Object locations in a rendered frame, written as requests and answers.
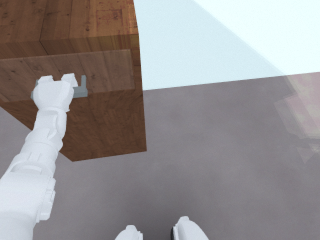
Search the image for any robot left upper arm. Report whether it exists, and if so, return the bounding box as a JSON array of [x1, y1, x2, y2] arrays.
[[0, 172, 56, 240]]

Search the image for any handle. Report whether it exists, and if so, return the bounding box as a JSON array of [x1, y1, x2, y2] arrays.
[[30, 75, 88, 101]]

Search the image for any left robot shin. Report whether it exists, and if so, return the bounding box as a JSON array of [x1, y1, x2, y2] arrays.
[[126, 225, 137, 230]]

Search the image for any drawer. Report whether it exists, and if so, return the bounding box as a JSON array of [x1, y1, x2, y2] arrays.
[[0, 49, 135, 102]]

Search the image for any left robot hand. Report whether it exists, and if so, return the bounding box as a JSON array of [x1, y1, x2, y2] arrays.
[[33, 73, 78, 112]]

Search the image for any cabinet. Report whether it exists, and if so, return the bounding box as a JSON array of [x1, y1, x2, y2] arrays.
[[0, 0, 147, 162]]

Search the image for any robot left thigh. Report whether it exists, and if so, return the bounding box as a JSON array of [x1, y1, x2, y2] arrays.
[[115, 229, 143, 240]]

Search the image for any left robot forearm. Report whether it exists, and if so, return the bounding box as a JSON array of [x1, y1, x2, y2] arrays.
[[0, 107, 67, 187]]

